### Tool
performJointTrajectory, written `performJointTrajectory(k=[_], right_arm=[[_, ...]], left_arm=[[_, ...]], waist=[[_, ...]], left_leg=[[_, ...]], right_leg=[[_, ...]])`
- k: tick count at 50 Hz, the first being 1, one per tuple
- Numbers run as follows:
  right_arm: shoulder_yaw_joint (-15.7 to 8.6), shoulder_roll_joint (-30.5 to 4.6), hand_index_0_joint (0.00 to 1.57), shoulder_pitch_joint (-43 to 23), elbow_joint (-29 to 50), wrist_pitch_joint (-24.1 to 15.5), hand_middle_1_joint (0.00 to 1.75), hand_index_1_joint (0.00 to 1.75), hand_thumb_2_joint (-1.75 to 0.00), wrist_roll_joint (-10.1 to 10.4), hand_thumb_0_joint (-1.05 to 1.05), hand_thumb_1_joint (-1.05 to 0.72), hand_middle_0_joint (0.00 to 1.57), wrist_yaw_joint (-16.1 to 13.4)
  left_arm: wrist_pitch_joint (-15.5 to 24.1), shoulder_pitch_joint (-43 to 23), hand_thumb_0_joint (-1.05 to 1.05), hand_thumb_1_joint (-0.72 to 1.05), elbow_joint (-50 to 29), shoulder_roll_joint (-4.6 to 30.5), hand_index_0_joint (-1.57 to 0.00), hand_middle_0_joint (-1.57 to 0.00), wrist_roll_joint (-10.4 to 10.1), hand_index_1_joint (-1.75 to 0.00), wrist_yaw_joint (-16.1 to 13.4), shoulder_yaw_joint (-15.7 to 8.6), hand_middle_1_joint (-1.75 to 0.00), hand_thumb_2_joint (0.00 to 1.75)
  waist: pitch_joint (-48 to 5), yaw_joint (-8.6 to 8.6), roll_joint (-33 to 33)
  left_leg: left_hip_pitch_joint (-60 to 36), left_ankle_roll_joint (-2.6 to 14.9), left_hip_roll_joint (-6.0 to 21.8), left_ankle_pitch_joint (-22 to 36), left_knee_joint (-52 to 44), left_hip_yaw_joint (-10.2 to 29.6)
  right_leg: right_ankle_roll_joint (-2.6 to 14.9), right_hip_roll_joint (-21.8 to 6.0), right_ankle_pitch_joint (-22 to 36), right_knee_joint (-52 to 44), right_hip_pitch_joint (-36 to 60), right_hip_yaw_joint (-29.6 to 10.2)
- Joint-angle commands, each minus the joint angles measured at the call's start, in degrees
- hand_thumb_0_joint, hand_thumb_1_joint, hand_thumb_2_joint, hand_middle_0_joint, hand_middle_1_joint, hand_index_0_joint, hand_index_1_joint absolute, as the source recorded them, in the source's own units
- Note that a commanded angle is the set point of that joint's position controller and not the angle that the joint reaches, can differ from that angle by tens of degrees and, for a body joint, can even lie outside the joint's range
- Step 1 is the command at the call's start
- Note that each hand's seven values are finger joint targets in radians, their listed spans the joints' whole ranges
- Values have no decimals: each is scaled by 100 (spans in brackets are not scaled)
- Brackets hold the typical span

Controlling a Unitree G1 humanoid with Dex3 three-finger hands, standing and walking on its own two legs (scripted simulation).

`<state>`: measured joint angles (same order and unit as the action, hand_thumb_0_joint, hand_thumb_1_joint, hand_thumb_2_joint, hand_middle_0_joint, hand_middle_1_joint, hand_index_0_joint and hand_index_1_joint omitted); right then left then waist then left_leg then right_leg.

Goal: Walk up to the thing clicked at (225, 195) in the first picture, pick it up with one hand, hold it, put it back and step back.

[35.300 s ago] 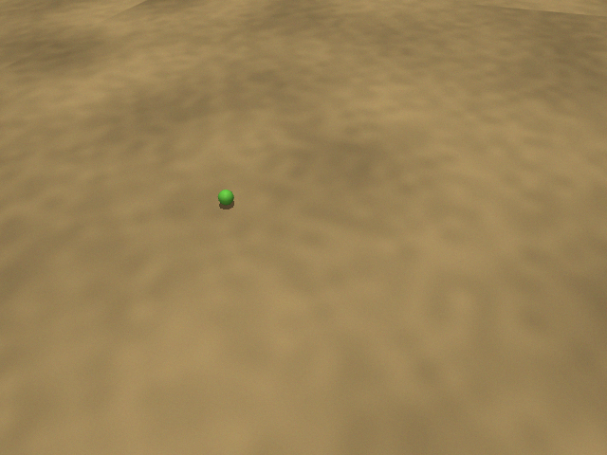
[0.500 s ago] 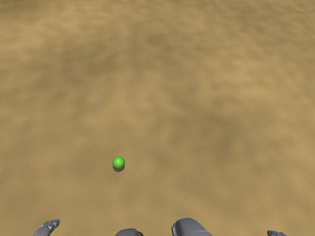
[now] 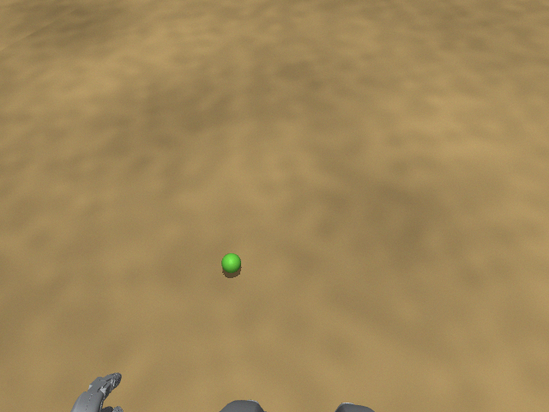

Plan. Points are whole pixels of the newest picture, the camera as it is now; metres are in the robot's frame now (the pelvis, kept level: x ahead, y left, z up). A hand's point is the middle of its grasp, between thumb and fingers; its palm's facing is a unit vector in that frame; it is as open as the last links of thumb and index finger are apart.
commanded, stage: step back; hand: left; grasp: from above
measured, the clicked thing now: (231, 262) +0.68 +0.24 -0.72
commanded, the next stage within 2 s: none
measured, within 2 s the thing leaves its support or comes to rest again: neither
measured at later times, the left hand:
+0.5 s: hand out of the picture -0.09 +0.25 -0.16, palm faces -0.05 -0.91 -0.41, open 7.4 cm
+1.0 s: hand out of the picture -0.21 +0.24 -0.15, palm faces +0.03 -0.92 -0.39, open 7.4 cm
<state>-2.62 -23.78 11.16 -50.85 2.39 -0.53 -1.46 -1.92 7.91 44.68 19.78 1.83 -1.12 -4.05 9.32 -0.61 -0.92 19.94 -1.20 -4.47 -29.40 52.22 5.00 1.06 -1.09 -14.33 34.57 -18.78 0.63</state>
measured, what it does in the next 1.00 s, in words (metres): walks backwards: left foot, then right foot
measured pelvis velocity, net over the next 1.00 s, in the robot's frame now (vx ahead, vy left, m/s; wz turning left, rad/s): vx -0.33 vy -0.03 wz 0.01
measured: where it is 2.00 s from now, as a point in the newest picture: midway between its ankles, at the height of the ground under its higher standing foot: outside the picture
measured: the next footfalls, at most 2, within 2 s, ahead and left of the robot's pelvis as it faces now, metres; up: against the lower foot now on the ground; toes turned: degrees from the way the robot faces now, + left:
left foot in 0.06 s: +0.00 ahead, +0.12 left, +0.00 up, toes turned -1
right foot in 0.46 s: -0.16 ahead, -0.15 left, +0.00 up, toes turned -1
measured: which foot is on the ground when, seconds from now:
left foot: up 0.00-0.04, down 0.06-0.48, up 0.50-0.78, down 0.80-1.00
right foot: down 0.00-0.08, up 0.10-0.44, down 0.46-0.82, up 0.84-1.00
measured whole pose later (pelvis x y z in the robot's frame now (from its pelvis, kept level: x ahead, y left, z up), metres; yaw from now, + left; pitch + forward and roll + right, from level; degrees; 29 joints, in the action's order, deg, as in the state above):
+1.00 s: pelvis -0.33 -0.03 +0.00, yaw +1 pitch -2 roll -1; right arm -1.8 -20.8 8.8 -49.5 2.0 -2.6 -0.6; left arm -3.6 6.7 47.0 22.4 0.2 -1.3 -4.2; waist 9.1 -0.1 1.0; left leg 19.4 1.0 0.7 -14.2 35.1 1.1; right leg -0.2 4.7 -31.0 65.4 -25.0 -5.9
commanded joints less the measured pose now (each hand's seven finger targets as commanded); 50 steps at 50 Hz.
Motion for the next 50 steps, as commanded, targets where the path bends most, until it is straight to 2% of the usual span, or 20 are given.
performJointTrajectory(k=[1, 3, 4, 5, 7, 9, 17, 22, 23, 24, 25, 28, 34, 37, 39, 40, 41, 42, 45, 50], right_arm=[[-300, -813, 20, 423, 376, -200, 30, 30, -90, -35, 0, -90, 20, 5], [-400, -1060, 20, 524, 356, -258, 30, 30, -90, -132, 0, -90, 20, 13], [-514, -1560, 20, 289, 469, -272, 30, 30, -90, -200, 0, -90, 20, 35], [-580, -2013, 20, 126, 569, -252, 30, 30, -90, -161, 0, -90, 20, 78], [-445, -1474, 20, -252, 574, -280, 30, 30, -90, -163, 0, -90, 20, 17], [-381, -1261, 20, -600, 659, -280, 30, 30, -90, -152, 0, -90, 20, -36], [-464, -1303, 20, -178, 774, -215, 30, 30, -90, -137, 0, -90, 20, -54], [-435, -1336, 20, -600, 889, -34, 30, 30, -90, -64, 0, -90, 20, 25], [-357, -1045, 20, -472, 908, -20, 30, 30, -90, -26, 0, -90, 20, 37], [-312, -762, 20, -710, 1052, -54, 30, 30, -90, 13, 0, -90, 20, -10], [-416, -1026, 20, -772, 1000, -22, 30, 30, -90, -27, 0, -90, 20, -79], [-367, -976, 20, -78, 624, -56, 30, 30, -90, 77, 0, -90, 20, -51], [-271, -823, 20, -152, 708, -125, 30, 30, -90, -47, 0, -90, 20, -51], [-296, -775, 20, 219, 530, -164, 30, 30, -90, -78, 0, -90, 20, -12], [-401, -949, 20, 481, 367, -193, 30, 30, -90, -113, 0, -90, 20, -18], [-498, -1337, 20, 384, 423, -199, 30, 30, -90, -193, 0, -90, 20, -27], [-572, -1989, 20, 53, 553, -166, 30, 30, -90, -101, 0, -90, 20, 47], [-598, -1971, 20, 27, 563, -205, 30, 30, -90, -170, 0, -90, 20, 33], [-360, -1344, 20, -473, 604, -208, 30, 30, -90, -181, 0, -90, 20, -51], [-366, -1184, 20, -290, 672, -126, 30, 30, -90, -187, 0, -90, 20, -22]], left_arm=[[11, -65, 0, 90, -513, 1538, -20, -20, -53, -30, -50, -365, -30, 90], [-46, -4, 0, 90, -571, 1341, -20, -20, -106, -30, -10, -272, -30, 90], [-49, 143, 0, 90, -594, 1101, -20, -20, -133, -30, 10, -233, -30, 90], [-45, -331, 0, 90, -601, 1354, -20, -20, -120, -30, -86, -370, -30, 90], [-86, -287, 0, 90, -444, 1297, -20, -20, -117, -30, -118, -382, -30, 90], [-81, 222, 0, 90, -206, 1308, -20, -20, -183, -30, -90, -391, -30, 90], [-20, 352, 0, 90, -192, 1178, -20, -20, -92, -30, 7, -341, -30, 90], [66, 1382, 0, 90, 372, 1219, -20, -20, -26, -30, 69, -404, -30, 90], [93, 1257, 0, 90, 286, 1505, -20, -20, 82, -30, 78, -487, -30, 90], [87, 865, 0, 90, 49, 2217, -20, -20, 71, -30, 86, -656, -30, 90], [99, 446, 0, 90, -172, 2475, -20, -20, 90, -30, 57, -678, -30, 90], [147, -545, 0, 90, -341, 1668, -20, -20, 75, -30, -40, -467, -30, 90], [89, 250, 0, 90, -333, 1584, -20, -20, 75, -30, -133, -450, -30, 90], [11, 128, 0, 90, -382, 1591, -20, -20, -20, -30, -121, -396, -30, 90], [-71, 67, 0, 90, -421, 1474, -20, -20, -63, -30, -75, -288, -30, 90], [-78, 238, 0, 90, -457, 1250, -20, -20, -94, -30, -48, -230, -30, 90], [-65, -181, 0, 90, -554, 1319, -20, -20, -171, -30, -97, -270, -30, 90], [-77, -455, 0, 90, -485, 1408, -20, -20, -79, -30, -150, -348, -30, 90], [-119, 58, 0, 90, -172, 1331, -20, -20, -199, -30, -112, -330, -30, 90], [6, 231, 0, 90, -65, 1211, -20, -20, -91, -30, -39, -263, -30, 90]], waist=[[-1303, 39, 1067], [-1331, 123, 351], [-1315, 35, -841], [-1105, 386, -1322], [-865, 133, -359], [-776, -149, -603], [-1226, 212, -924], [-1477, -194, -910], [-1179, -103, -55], [-871, -251, 1551], [-553, -356, 1659], [-534, 313, 809], [-935, -240, 1144], [-1280, -97, 1212], [-1388, 13, 796], [-1415, -61, -111], [-1287, 138, -1320], [-1070, 330, -1157], [-946, -135, -471], [-1100, 91, -861]], left_leg=[[-309, 181, 215, 872, -2062, -480], [-1010, 419, 832, 2066, -2967, 397], [-1408, 963, 2035, 2696, -3170, 1988], [-415, 1771, 2739, 3467, -3355, 2620], [-271, 1578, 2271, 3872, -3092, 1690], [-426, 1376, 1957, 3807, -2990, 1034], [-1508, 1630, 2071, 3604, -2594, 921], [-136, 855, 1511, 2104, -2169, 491], [845, 495, 987, 1097, -1513, 321], [1385, 140, -152, -170, -214, -120], [959, 15, 26, -531, 1111, 460], [745, 92, -248, 351, 1830, 497], [843, 5, 154, -151, -10, -43], [106, 125, 249, 562, -1852, -467], [-856, 290, 487, 2073, -2940, -177], [-1374, 675, 1538, 2762, -3050, 1223], [-673, 1611, 2519, 3737, -3139, 2235], [-36, 2019, 2837, 3735, -3277, 2672], [-271, 1477, 1956, 4229, -2739, 954], [-1234, 1598, 1911, 3837, -2485, 851]], right_leg=[[938, -1202, 2400, -208, 1279, -1214], [411, -754, 1092, 298, 327, -983], [99, 99, -610, 1200, -740, -480], [-34, 596, -2412, 2447, -620, -640], [77, 711, -2005, 3575, -746, -1388], [33, 745, -1509, 4072, -944, -1224], [-281, 288, -1574, 1819, -593, -626], [85, 225, -202, -900, 1192, -84], [295, -418, -785, -1207, 1265, -1318], [1048, -1740, -859, -1793, 427, -2934], [1721, -2529, -715, -2089, -794, -3674], [1034, -1289, 1163, -1148, -484, -1375], [1090, -1453, 2488, -541, 1320, -1266], [900, -1308, 2689, 5, 1526, -1148], [510, -1051, 1941, 454, 701, -991], [222, -512, 604, 1077, -320, -677], [-17, 407, -1940, 2080, -536, -49], [-40, 375, -2389, 3172, -425, -785], [46, 595, -1690, 4004, -661, -1088], [-259, 304, -1735, 1985, -581, -457]])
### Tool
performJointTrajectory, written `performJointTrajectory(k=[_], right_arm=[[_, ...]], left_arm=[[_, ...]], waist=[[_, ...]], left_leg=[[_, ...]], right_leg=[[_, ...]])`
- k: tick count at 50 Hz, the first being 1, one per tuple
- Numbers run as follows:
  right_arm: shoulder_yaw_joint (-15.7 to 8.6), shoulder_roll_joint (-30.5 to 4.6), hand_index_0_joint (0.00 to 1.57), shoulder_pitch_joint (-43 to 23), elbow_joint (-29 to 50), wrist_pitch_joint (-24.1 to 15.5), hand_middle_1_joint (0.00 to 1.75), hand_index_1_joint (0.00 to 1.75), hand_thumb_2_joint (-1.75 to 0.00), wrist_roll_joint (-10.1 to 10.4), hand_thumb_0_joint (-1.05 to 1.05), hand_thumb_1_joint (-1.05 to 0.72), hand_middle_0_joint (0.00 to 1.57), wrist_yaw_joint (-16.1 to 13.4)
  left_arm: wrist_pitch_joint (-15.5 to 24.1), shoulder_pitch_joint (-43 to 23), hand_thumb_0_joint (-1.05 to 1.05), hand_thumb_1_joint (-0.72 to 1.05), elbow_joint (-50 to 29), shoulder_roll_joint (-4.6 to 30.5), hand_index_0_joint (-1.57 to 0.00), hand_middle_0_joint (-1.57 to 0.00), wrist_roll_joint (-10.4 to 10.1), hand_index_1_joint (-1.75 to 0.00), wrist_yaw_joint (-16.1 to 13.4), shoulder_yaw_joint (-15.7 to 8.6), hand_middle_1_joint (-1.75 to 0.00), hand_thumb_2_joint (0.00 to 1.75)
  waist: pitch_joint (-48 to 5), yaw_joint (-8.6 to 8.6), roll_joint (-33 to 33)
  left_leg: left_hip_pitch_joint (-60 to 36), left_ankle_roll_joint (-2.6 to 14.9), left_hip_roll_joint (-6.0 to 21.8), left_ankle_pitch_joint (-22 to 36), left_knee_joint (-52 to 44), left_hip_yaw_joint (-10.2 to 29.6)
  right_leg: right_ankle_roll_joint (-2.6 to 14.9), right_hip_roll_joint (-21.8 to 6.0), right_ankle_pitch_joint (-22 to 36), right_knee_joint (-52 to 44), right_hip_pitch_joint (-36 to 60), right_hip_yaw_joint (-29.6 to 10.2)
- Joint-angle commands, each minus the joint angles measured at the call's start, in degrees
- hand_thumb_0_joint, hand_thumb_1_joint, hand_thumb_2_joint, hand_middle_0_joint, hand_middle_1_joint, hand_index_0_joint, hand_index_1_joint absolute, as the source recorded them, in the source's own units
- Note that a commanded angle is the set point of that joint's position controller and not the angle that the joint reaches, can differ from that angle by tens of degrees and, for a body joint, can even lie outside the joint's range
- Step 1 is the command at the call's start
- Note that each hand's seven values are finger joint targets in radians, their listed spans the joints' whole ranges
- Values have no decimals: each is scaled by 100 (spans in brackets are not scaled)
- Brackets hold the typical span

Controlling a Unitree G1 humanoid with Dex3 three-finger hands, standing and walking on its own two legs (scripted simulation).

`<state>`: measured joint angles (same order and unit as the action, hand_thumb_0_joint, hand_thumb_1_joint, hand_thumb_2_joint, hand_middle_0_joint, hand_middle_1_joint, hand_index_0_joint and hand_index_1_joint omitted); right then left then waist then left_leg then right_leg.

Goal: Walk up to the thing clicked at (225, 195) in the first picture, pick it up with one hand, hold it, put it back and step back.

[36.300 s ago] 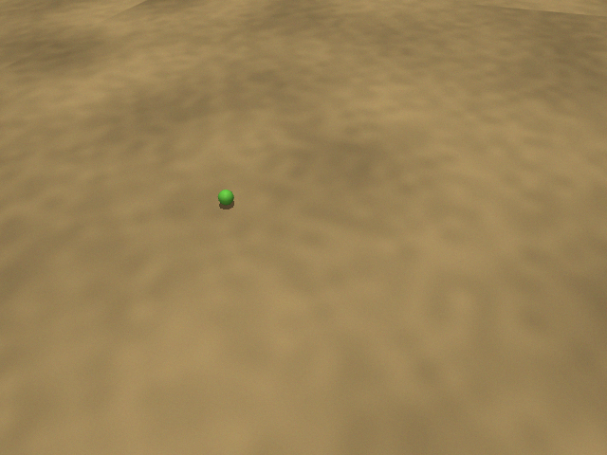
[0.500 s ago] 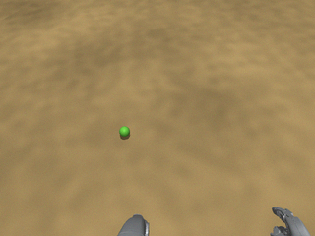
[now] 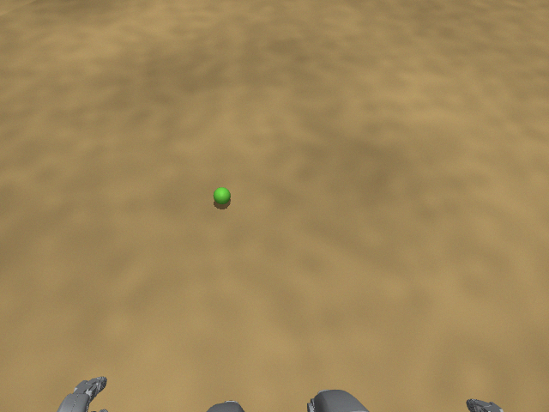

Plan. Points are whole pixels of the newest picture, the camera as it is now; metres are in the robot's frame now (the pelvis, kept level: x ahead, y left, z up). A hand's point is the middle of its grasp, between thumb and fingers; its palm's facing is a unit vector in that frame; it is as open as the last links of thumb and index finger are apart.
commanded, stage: step back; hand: left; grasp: from above
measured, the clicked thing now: (222, 195) +1.01 +0.25 -0.72
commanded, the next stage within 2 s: stand in 1.26 s
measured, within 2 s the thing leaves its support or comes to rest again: neither
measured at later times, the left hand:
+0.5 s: hand out of the picture -0.06 +0.28 -0.14, palm faces +0.06 -0.91 -0.42, open 7.4 cm
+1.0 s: hand out of the picture -0.02 +0.27 -0.15, palm faces +0.05 -0.94 -0.34, open 7.4 cm
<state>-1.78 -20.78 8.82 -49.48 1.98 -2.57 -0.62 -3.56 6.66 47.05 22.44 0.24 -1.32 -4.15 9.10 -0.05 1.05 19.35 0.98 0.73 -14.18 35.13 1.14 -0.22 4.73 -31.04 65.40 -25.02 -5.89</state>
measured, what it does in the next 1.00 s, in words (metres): steps on the spot: right foot, then left foot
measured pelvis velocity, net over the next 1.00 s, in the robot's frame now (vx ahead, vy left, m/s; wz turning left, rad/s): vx -0.08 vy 0.01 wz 0.03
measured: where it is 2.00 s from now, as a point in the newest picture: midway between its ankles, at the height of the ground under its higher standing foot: outside the picture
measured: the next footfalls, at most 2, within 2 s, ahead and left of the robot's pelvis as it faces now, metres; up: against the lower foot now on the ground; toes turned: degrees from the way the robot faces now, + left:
right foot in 0.12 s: -0.05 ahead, -0.13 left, +0.00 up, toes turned +1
left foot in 0.42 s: -0.04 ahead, +0.12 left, +0.00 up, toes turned +2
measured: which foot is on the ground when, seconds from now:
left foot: down 0.00-0.14, up 0.16-0.40, down 0.42-1.00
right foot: up 0.00-0.10, down 0.12-1.00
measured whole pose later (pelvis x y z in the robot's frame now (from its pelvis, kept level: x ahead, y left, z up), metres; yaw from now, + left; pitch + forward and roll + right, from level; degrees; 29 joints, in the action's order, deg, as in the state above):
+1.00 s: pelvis -0.08 +0.01 +0.01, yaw +1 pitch -2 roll +0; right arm -2.1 -19.7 8.0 -59.4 -1.4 -1.8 0.5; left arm 1.3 9.0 59.7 21.2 0.4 0.0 -2.2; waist 3.5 -1.5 1.1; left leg 13.6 0.7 0.0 -17.1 32.5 -0.2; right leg -0.9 -1.3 -17.8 31.0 -11.1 -0.1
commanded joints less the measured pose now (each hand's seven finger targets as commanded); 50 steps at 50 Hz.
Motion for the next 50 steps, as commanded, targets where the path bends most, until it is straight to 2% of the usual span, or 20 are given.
performJointTrajectory(k=[1, 4, 5, 6, 7, 8, 11, 16, 20, 21, 23, 31, 32, 33, 34, 35, 42, 44, 45, 50], right_arm=[[-465, -1523, 20, -19, 505, -84, 30, 30, -90, 27, 0, -90, 20, -109], [-471, -1658, 20, -157, 430, 40, 30, 30, -90, 104, 0, -90, 20, -54], [-386, -1391, 20, -162, 442, 56, 30, 30, -90, 143, 0, -90, 20, -30], [-275, -1050, 20, -56, 548, 35, 30, 30, -90, 160, 0, -90, 20, -8], [-346, -1118, 20, -467, 644, 49, 30, 30, -90, 142, 0, -90, 20, -115], [-443, -1349, 20, -488, 553, 69, 30, 30, -90, 147, 0, -90, 20, -126], [-381, -1261, 20, -15, 231, -12, 30, 30, -90, 206, 0, -90, 20, -92], [-381, -1221, 20, -283, 210, -124, 30, 30, -90, 48, 0, -90, 20, 36], [-437, -1111, 20, 333, -213, -269, 30, 30, -90, 65, 0, -90, 20, 91], [-493, -1183, 20, 511, -328, -315, 30, 30, -90, 45, 0, -90, 20, 72], [-576, -1914, 20, 355, -231, -368, 30, 30, -90, -8, 0, -90, 20, 69], [-338, -1228, 20, -269, -181, -295, 30, 30, -90, 92, 0, -90, 20, 104], [-276, -1038, 20, -143, -155, -283, 30, 30, -90, 123, 0, -90, 20, 94], [-263, -885, 20, -241, -134, -271, 30, 30, -90, 135, 0, -90, 20, 86], [-325, -1094, 20, -137, -224, -265, 30, 30, -90, 112, 0, -90, 20, 51], [-355, -1199, 20, 62, -294, -294, 30, 30, -90, 106, 0, -90, 20, 52], [-393, -963, 20, 397, -619, -471, 30, 30, -90, 66, 0, -90, 20, 56], [-423, -1424, 20, -64, -505, -523, 30, 30, -90, 67, 0, -90, 20, 14], [-441, -1560, 20, -210, -498, -505, 30, 30, -90, 96, 0, -90, 20, 31], [-288, -1126, 20, -494, -565, -444, 30, 30, -90, 190, 0, -90, 20, 8]], left_arm=[[217, 397, 0, 90, -275, 923, -20, -20, 74, -30, -13, -239, -30, 90], [342, 821, 0, 90, 117, 844, -20, -20, 130, -30, 5, -251, -30, 90], [397, 911, 0, 90, 198, 1083, -20, -20, 208, -30, -13, -325, -30, 90], [445, 916, 0, 90, 143, 1550, -20, -20, 263, -30, -12, -451, -30, 90], [424, 529, 0, 90, -31, 2150, -20, -20, 251, -30, -10, -574, -30, 90], [455, 228, 0, 90, -109, 2077, -20, -20, 226, -30, -29, -558, -30, 90], [497, -203, 0, 90, -105, 1417, -20, -20, 211, -30, -55, -387, -30, 90], [539, 474, 0, 90, 67, 1532, -20, -20, 288, -30, 2, -449, -30, 90], [443, 143, 0, 90, 57, 1478, -20, -20, 207, -30, 87, -320, -30, 90], [419, 278, 0, 90, 76, 1219, -20, -20, 208, -30, 100, -211, -30, 90], [419, -38, 0, 90, 180, 1104, -20, -20, 64, -30, 100, -202, -30, 90], [626, 724, 0, 90, 785, 996, -20, -20, 127, -30, 112, -233, -30, 90], [653, 784, 0, 90, 800, 1162, -20, -20, 174, -30, 72, -282, -30, 90], [683, 860, 0, 90, 817, 1545, -20, -20, 206, -30, 46, -349, -30, 90], [709, 554, 0, 90, 701, 1785, -20, -20, 211, -30, 61, -379, -30, 90], [723, 249, 0, 90, 562, 1680, -20, -20, 185, -30, 62, -372, -30, 90], [646, -47, 0, 90, 575, 1103, -20, -20, 90, -30, 115, -87, -30, 90], [576, 66, 0, 90, 598, 788, -20, -20, -56, -30, 125, -1, -30, 90], [557, 22, 0, 90, 693, 975, -20, -20, -24, -30, 88, -48, -30, 90], [709, 173, 0, 90, 978, 1144, -20, -20, 8, -30, 46, -45, -30, 90]], waist=[[-1248, 43, -1157], [-1519, -124, -1140], [-1426, -160, -717], [-1196, -95, 604], [-1033, -419, 1195], [-648, -317, 876], [-561, 70, 423], [-605, -436, 878], [-720, -36, 785], [-771, 31, 385], [-600, 194, -1060], [-697, -273, -759], [-699, -290, -293], [-596, -366, 532], [-426, -271, 554], [-314, -144, 270], [-940, 148, 467], [-1058, -106, -701], [-996, -73, -698], [-1241, -136, -573]], left_leg=[[-1399, 1285, 1442, 2265, -656, 1269], [-863, 902, 1107, 1491, -204, 866], [-34, 580, 819, 684, 222, 711], [1296, 175, -6, -952, 1039, 363], [1105, -66, -350, -2062, 1984, 718], [825, -143, -238, -1938, 2744, 1206], [872, -149, -541, -1125, 3084, 859], [945, -218, -164, -1477, 1247, 370], [-1008, -12, -268, -804, -1047, -206], [-1643, 80, -176, -642, -1400, 142], [-601, 1067, 1712, -3638, -2383, 3184], [341, 416, 665, -1271, -1074, 913], [783, 220, 431, -1222, -524, 731], [1349, 44, -170, -1579, 420, 418], [927, -31, -171, -1843, 1123, 390], [821, -56, 41, -1653, 1290, 542], [-1240, 17, 42, 396, -1168, 169], [-1068, 650, 1379, 317, -1705, 1896], [-758, 948, 1550, 349, -1588, 1892], [-761, 172, 594, 2199, -761, 408]], right_leg=[[-70, -454, 69, -1926, 206, 243], [121, -249, 1361, -4313, 1503, 772], [228, -550, 1566, -4380, 1930, 96], [547, -1561, 1172, -4584, 2234, -1598], [1582, -2861, 1077, -4853, 773, -2683], [1739, -2971, 943, -4940, 59, -2739], [1095, -1850, 2281, -4195, 555, -805], [1104, -1877, 41, -4421, 1476, -1094], [867, -1766, 12, -4188, 536, -680], [673, -1500, 162, -3675, 113, -376], [102, -601, -212, -2032, -431, 596], [167, -350, 1314, -4196, 2097, 712], [262, -703, 1185, -4449, 2473, -10], [690, -1716, -160, -5043, 2242, -1698], [1246, -2526, -842, -5299, 1441, -2360], [1438, -2640, -380, -5152, 1297, -2269], [532, -1434, 2854, -3673, 798, 38], [83, -598, 1283, -2939, 590, 626], [121, -637, 621, -3028, 985, 570], [258, -1041, 3342, -3886, 1991, 160]])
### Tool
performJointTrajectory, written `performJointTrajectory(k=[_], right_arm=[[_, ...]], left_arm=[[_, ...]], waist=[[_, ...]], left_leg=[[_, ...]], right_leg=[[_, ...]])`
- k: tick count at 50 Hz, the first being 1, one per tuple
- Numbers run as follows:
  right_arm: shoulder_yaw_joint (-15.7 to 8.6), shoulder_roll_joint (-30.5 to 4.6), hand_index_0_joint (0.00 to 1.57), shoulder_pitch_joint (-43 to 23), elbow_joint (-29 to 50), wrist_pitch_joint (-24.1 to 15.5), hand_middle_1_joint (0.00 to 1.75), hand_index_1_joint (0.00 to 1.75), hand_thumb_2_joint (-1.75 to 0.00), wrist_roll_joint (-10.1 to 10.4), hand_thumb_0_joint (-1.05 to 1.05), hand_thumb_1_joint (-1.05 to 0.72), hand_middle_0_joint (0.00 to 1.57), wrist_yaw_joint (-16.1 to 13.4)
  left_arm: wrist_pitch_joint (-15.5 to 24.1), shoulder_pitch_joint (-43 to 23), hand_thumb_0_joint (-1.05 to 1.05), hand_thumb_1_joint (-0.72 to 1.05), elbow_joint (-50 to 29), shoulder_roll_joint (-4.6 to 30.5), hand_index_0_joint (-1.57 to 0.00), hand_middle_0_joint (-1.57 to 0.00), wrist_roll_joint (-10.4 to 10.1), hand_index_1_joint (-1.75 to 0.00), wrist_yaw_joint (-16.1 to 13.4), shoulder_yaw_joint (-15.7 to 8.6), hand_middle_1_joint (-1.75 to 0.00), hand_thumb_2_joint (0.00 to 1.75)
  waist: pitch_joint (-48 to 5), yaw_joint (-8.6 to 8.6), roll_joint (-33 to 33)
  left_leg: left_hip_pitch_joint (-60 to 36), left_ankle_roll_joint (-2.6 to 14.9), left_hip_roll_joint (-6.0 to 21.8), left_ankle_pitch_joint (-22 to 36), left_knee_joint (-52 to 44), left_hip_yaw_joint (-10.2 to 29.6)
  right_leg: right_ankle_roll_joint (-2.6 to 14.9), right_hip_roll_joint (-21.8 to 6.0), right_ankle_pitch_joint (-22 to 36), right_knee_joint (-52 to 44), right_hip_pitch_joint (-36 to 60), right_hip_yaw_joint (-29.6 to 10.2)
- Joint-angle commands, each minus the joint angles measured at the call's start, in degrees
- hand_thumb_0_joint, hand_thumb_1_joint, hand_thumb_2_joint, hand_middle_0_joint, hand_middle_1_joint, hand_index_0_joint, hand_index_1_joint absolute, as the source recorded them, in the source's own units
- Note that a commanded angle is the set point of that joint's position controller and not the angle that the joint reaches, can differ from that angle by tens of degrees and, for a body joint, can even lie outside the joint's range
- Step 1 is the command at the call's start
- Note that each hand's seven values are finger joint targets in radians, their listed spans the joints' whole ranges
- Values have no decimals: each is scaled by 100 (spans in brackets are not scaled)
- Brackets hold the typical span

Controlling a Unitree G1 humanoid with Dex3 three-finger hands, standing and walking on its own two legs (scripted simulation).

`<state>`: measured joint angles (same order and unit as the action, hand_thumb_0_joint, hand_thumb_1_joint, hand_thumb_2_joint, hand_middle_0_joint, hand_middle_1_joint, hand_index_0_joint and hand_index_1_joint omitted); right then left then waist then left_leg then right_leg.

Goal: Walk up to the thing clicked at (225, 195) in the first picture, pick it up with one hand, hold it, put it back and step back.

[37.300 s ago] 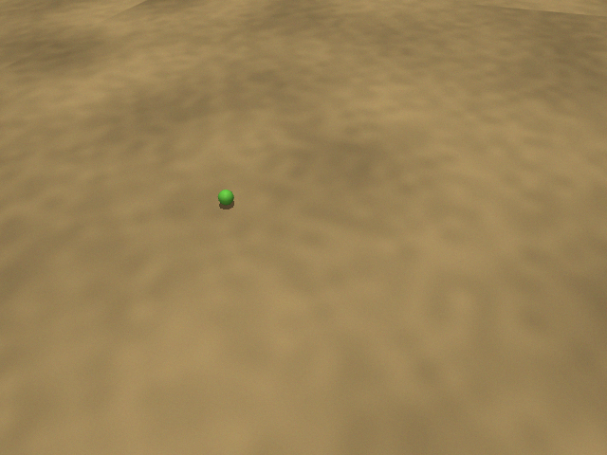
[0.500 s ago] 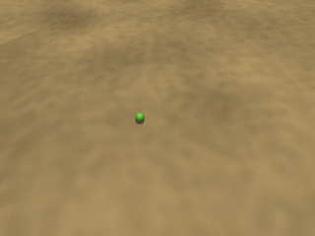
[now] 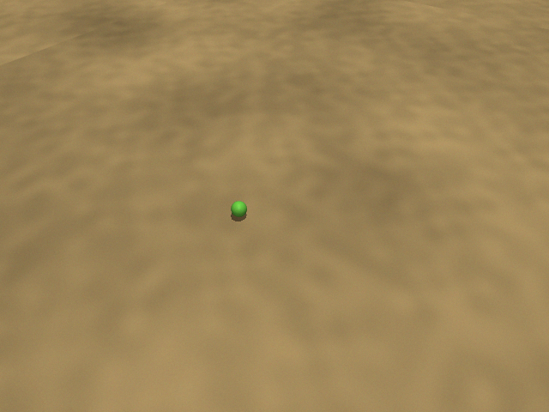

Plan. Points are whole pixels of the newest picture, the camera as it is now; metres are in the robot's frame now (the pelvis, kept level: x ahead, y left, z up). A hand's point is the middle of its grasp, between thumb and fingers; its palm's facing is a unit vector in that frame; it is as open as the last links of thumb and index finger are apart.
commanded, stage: step back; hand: left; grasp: from above
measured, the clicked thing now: (239, 208) +1.10 +0.22 -0.73
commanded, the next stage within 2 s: stand in 0.26 s
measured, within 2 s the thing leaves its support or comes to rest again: neither
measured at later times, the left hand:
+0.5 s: hand out of the picture +0.10 +0.24 -0.14, palm faces -0.02 -0.94 -0.34, open 7.4 cm
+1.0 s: hand out of the picture +0.07 +0.24 -0.14, palm faces -0.03 -0.94 -0.35, open 7.4 cm
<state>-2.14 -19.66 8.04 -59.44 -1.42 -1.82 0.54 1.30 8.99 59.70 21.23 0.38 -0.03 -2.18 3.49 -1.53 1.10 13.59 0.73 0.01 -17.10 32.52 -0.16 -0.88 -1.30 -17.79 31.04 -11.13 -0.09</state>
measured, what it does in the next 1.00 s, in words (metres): stands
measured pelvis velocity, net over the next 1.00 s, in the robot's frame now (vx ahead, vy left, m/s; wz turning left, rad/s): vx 0.00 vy -0.01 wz -0.01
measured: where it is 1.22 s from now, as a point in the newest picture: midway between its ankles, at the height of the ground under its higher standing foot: outside the picture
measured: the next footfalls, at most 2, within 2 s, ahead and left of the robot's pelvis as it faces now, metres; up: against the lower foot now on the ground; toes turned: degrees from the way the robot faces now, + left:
none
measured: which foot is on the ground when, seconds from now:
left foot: down 0.00-1.00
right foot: down 0.00-1.00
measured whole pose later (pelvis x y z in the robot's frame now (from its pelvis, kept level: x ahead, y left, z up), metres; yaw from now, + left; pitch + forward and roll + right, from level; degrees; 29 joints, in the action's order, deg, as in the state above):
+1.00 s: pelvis +0.00 -0.01 +0.02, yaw +0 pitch -2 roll +0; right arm -0.3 -19.9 5.5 -66.5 -0.9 -0.8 0.6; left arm 1.2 6.3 65.8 20.1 0.4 0.1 -0.2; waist 2.4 0.3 -0.2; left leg 7.1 -0.6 0.7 -9.1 17.7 -0.3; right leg -0.7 -0.6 -10.6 17.5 -5.4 -0.1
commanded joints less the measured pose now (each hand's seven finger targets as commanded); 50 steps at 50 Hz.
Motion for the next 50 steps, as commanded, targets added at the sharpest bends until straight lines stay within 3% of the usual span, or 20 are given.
performJointTrajectory(k=[1, 3, 7, 12, 13, 16, 19, 23, 25, 29, 33, 45, 47, 50], right_arm=[[-261, -1214, 20, -381, 388, -91, 30, 30, -90, 117, 0, -90, 20, -119], [-273, -1234, 20, -379, 316, -74, 30, 30, -90, 102, 0, -90, 20, -130], [-282, -1227, 20, -585, 243, -61, 30, 30, -90, 103, 0, -90, 20, -125], [-258, -1136, 20, -841, 189, -34, 30, 30, -90, 98, 0, -90, 20, -109], [-178, -1155, 20, -771, 116, -38, 30, 30, -90, 171, 0, -90, 20, -93], [-183, -1208, 20, -821, 26, -67, 30, 30, -90, 159, 0, -90, 20, -81], [-154, -1167, 20, -797, -48, -69, 30, 30, -90, 171, 0, -90, 20, -70], [-116, -1100, 20, -883, -125, -56, 30, 30, -90, 163, 0, -90, 20, -60], [-111, -1143, 20, -847, -155, -62, 30, 30, -90, 165, 0, -90, 20, -59], [-89, -1135, 20, -863, -232, -58, 30, 30, -90, 149, 0, -90, 20, -55], [-87, -1170, 20, -809, -260, -88, 30, 30, -90, 152, 0, -90, 20, -62], [-37, -1227, 20, -566, -348, -56, 30, 30, -90, 131, 0, -90, 20, -66], [-25, -1232, 20, -538, -338, -66, 30, 30, -90, 140, 0, -90, 20, -62], [-19, -1230, 20, -498, -344, -63, 30, 30, -90, 137, 0, -90, 20, -63]], left_arm=[[213, -164, 0, 90, -276, 1311, -20, -20, -3, -30, -84, -246, -30, 90], [190, -294, 0, 90, -321, 1287, -20, -20, -22, -30, -107, -221, -30, 90], [134, -462, 0, 90, -263, 1145, -20, -20, -2, -30, -115, -151, -30, 90], [132, -535, 0, 90, -151, 1210, -20, -20, 18, -30, -103, -153, -30, 90], [111, -633, 0, 90, -62, 1005, -20, -20, -16, -30, -78, -36, -30, 90], [110, -682, 0, 90, -33, 1020, -20, -20, -20, -30, -87, -24, -30, 90], [129, -692, 0, 90, 51, 1087, -20, -20, -15, -30, -94, -28, -30, 90], [122, -739, 0, 90, 137, 1132, -20, -20, -12, -30, -83, -33, -30, 90], [124, -741, 0, 90, 159, 1091, -20, -20, 4, -30, -72, -19, -30, 90], [113, -701, 0, 90, 220, 1097, -20, -20, 11, -30, -57, -13, -30, 90], [133, -668, 0, 90, 229, 1091, -20, -20, 11, -30, -54, -14, -30, 90], [81, -526, 0, 90, 271, 1110, -20, -20, 1, -30, -40, -9, -30, 90], [100, -533, 0, 90, 265, 1090, -20, -20, 7, -30, -40, 8, -30, 90], [94, -537, 0, 90, 265, 1125, -20, -20, -5, -30, -39, 5, -30, 90]], waist=[[-689, 75, -437], [-856, 99, -344], [-844, 86, -341], [-606, 72, -92], [-500, 170, -129], [-684, 154, -137], [-816, 168, -52], [-594, 155, -35], [-672, 179, -140], [-416, 154, -179], [-741, 160, -137], [-444, 178, -135], [-489, 197, -124], [-439, 200, -60]], left_leg=[[-227, 136, 581, 2389, -461, 450], [-454, 135, 613, 2570, -485, 410], [-683, 256, 789, 2558, -779, 561], [-531, 163, 668, 1750, -925, 410], [-602, 142, 706, 1969, -1189, 600], [-997, 110, 756, 2502, -1227, 557], [-1074, 89, 756, 2536, -1335, 516], [-891, 30, 698, 1783, -1606, 510], [-959, 37, 720, 1812, -1625, 486], [-826, -9, 694, 1183, -1792, 518], [-1078, 20, 759, 1798, -1655, 499], [-815, 11, 729, 1026, -1811, 539], [-801, 23, 747, 1371, -1755, 547], [-790, -1, 743, 1331, -1744, 553]], right_leg=[[372, -526, 2294, -408, 616, -492], [397, -556, 2496, -332, 620, -451], [307, -415, 2017, -354, 440, -275], [314, -522, 1958, -712, 489, -469], [234, -562, 2027, -968, 424, -508], [166, -561, 2256, -1105, 575, -438], [144, -615, 2420, -1223, 809, -434], [135, -609, 1729, -1464, 752, -442], [135, -624, 1753, -1502, 735, -462], [138, -603, 1140, -1656, 500, -498], [170, -657, 1763, -1555, 672, -500], [181, -601, 1039, -1669, 438, -516], [172, -624, 1338, -1638, 527, -511], [183, -617, 1264, -1646, 498, -513]])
